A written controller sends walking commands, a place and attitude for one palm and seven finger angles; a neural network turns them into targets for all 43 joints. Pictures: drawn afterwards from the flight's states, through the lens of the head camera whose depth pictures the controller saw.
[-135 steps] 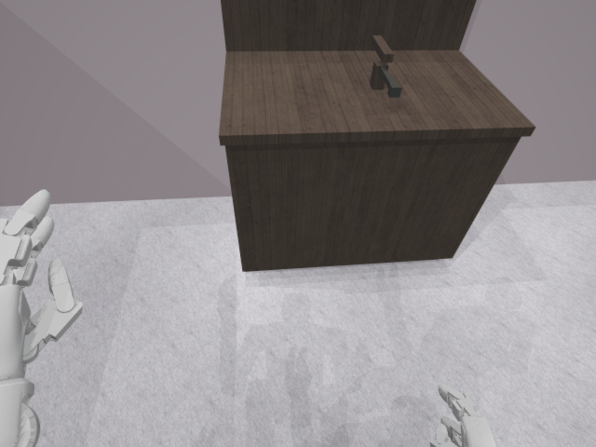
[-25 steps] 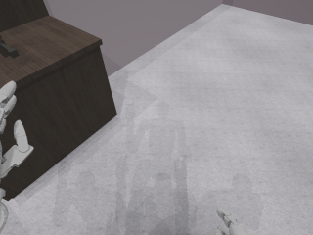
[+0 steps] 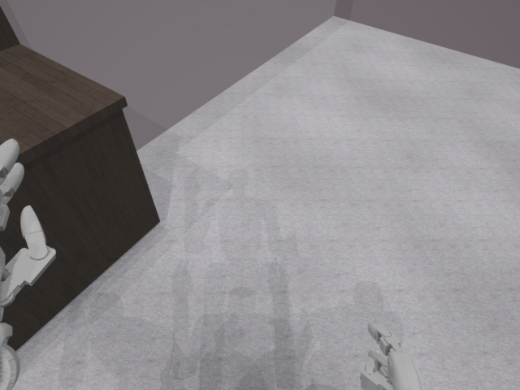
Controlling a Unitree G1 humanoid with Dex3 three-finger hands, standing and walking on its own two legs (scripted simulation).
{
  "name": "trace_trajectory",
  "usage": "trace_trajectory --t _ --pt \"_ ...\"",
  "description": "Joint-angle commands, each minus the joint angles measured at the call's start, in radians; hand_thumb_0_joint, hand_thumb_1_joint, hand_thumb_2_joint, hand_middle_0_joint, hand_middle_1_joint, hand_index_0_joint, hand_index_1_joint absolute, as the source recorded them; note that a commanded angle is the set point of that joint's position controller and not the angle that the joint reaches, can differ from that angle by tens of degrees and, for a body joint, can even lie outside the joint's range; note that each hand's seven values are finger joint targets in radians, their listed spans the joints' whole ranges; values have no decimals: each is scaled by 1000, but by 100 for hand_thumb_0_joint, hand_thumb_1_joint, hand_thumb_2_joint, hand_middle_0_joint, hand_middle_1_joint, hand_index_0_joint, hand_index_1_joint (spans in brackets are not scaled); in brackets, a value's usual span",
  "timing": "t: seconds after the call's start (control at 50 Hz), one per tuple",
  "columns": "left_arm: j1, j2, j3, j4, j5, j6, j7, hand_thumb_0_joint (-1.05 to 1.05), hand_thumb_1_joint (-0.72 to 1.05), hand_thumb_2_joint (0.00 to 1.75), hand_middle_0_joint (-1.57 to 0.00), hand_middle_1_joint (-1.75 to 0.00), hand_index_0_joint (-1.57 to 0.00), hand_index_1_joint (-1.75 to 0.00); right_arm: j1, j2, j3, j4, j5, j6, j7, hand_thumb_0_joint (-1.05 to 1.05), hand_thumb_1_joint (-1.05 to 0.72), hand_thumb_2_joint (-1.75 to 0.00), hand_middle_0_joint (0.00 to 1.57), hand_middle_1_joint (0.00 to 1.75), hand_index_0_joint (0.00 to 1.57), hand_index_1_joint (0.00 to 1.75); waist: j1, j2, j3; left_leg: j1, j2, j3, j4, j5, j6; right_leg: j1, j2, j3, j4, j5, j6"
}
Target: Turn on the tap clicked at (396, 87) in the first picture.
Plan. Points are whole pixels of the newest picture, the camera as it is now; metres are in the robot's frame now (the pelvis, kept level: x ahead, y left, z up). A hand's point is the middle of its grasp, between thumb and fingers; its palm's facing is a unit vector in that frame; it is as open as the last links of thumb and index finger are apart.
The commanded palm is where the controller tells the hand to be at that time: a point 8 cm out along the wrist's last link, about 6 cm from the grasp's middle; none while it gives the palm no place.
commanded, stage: walk to a spot facing it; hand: left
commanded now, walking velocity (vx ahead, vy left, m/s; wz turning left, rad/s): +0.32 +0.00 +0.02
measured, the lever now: out of the picture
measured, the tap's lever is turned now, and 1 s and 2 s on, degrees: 0 0 0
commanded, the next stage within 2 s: turn to face it in 0.24 s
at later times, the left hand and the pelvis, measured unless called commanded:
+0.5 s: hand (106, 174) +0.34 +0.22 +0.18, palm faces +0.47 -0.76 -0.46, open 7.4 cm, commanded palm +0.27 +0.27 +0.18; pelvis +0.15 -0.03 +0.00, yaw +7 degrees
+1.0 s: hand (96, 203) +0.30 +0.22 +0.17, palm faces +0.71 -0.57 -0.41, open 7.4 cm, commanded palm +0.23 +0.24 +0.18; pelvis +0.19 -0.08 -0.01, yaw +23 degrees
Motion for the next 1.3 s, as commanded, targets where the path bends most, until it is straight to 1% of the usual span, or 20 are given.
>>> trace_trajectory --t 0.0,0.08,0.1,0.14,0.18,0.3,0.4,0.48,0.5,0.52,0.54,0.68,0.86,0.88,0.92,0.94,1.04,1.2,1.24,1.28 --pt "-1 149 101 -229 2 -60 15 0 90 90 -20 -30 -20 -30 -54 -170 -62 -132 -5 -43 -17 0 -90 -90 20 30 20 30 5 266 -77 79 202 -144 -231 146 134 43 7 -67 -238 63 12" --pt "-19 158 116 -126 -1 -38 14 0 90 90 -20 -30 -20 -30 -67 -158 -60 -126 3 -21 -29 0 -90 -90 20 30 20 30 20 162 -122 2 143 -48 4 115 89 320 61 -128 -475 160 4" --pt "-44 175 118 -128 1 -34 13 0 90 90 -20 -30 -20 -30 -67 -148 -60 -122 8 -14 -28 0 -90 -90 20 30 20 30 28 43 -146 -89 102 -33 197 68 73 425 -2 -32 -533 138 -27" --pt "-55 253 187 -110 -2 -28 21 0 90 90 -20 -30 -20 -30 -110 -137 -52 -147 8 -12 -20 0 -90 -90 20 30 20 30 52 -326 -162 -463 -78 -85 706 -310 15 551 -369 586 -698 213 -202" --pt "-29 230 167 -125 -14 -39 3 0 90 90 -20 -30 -20 -30 -98 -154 -59 -116 12 2 -5 0 -90 -90 20 30 20 30 36 -201 -138 -494 -18 -205 818 -207 0 511 -381 517 -700 88 -206" --pt "9 215 156 -231 2 -75 21 0 90 90 -20 -30 -20 -30 -105 -153 -58 -123 4 35 -16 0 -90 -90 20 30 20 30 13 -107 -86 -364 18 -126 548 -62 -23 367 -302 47 -662 482 -143" --pt "64 196 158 -266 -1 -67 50 0 90 90 -20 -30 -20 -30 -82 -131 -67 -174 -4 27 -21 0 -90 -90 20 30 20 30 50 -156 -114 -239 -42 5 223 -52 -15 432 -296 -21 -559 729 -131" --pt "23 189 133 -295 -2 -66 60 0 90 90 -20 -30 -20 -30 -24 -146 -87 -174 -1 22 -32 0 -90 -90 20 30 20 30 -11 -70 -189 27 -111 42 -7 103 -10 362 -264 -104 -266 756 -59" --pt "-8 203 142 -331 -5 -79 61 0 90 90 -20 -30 -20 -30 -23 -155 -93 -185 0 19 -34 0 -90 -90 20 30 20 30 -23 59 -242 189 -56 -61 -64 250 31 247 -198 -109 -51 578 -12" --pt "-8 213 155 -358 -18 -98 56 0 90 90 -20 -30 -20 -30 -43 -184 -99 -193 0 7 -28 0 -90 -90 20 30 20 30 5 336 -256 303 223 -462 -76 729 185 14 -33 -67 203 -77 53" --pt "-53 234 158 -351 -10 -108 46 0 90 90 -20 -30 -20 -30 -21 -186 -90 -187 6 -9 -4 0 -90 -90 20 30 20 30 6 326 -238 278 312 -656 -85 933 269 -68 16 42 315 -312 45" --pt "138 212 194 -409 -46 -66 6 0 90 90 -20 -30 -20 -30 -49 -175 -90 -158 16 -25 29 0 -90 -90 20 30 20 30 14 282 -221 40 136 -344 -118 482 158 11 10 49 69 -44 74" --pt "-27 141 93 -218 -49 4 -14 0 90 90 -20 -30 -20 -30 -46 -179 -62 -140 15 -49 0 0 -90 -90 20 30 20 30 25 215 -155 -61 105 -387 -85 264 130 271 82 13 -416 8 72" --pt "-69 157 93 -231 -40 9 -13 0 90 90 -20 -30 -20 -30 -58 -170 -57 -146 19 -45 -4 0 -90 -90 20 30 20 30 36 174 -157 -82 73 -345 -36 184 105 317 52 31 -527 84 57" --pt "-123 237 112 -202 -14 30 5 0 90 90 -20 -30 -20 -30 -83 -124 -40 -160 17 -31 -8 0 -90 -90 20 30 20 30 32 -248 -110 -346 -137 -155 385 -253 -22 369 -345 466 -746 210 -106" --pt "-160 199 74 -201 -36 39 12 0 90 90 -20 -30 -20 -30 -83 -171 -62 -146 15 -48 -13 0 -90 -90 20 30 20 30 38 -280 -84 -324 -136 -213 619 -260 -33 249 -410 485 -764 238 -137" --pt "-75 201 101 -193 -10 -7 20 0 90 90 -20 -30 -20 -30 -136 -138 -39 -137 1 -19 -46 0 -90 -90 20 30 20 30 23 -118 -71 -302 -81 -155 613 -176 -59 322 -271 80 -615 707 -120" --pt "41 172 123 -229 -16 -31 53 0 90 90 -20 -30 -20 -30 -51 -142 -56 -193 -8 3 -39 0 -90 -90 20 30 20 30 31 -163 -218 -127 -123 -49 52 -116 -28 495 -258 70 -461 853 -118" --pt "11 170 109 -250 -22 -34 54 0 90 90 -20 -30 -20 -30 -22 -160 -71 -191 -2 12 -39 0 -90 -90 20 30 20 30 -5 -91 -235 65 -99 -65 -118 133 -10 387 -200 25 -334 722 -44" --pt "-12 182 92 -284 -34 -61 41 0 90 90 -20 -30 -20 -30 -31 -210 -89 -208 10 -6 -31 0 -90 -90 20 30 20 30 17 251 -198 232 226 -437 -125 784 133 50 -25 3 -112 -42 39"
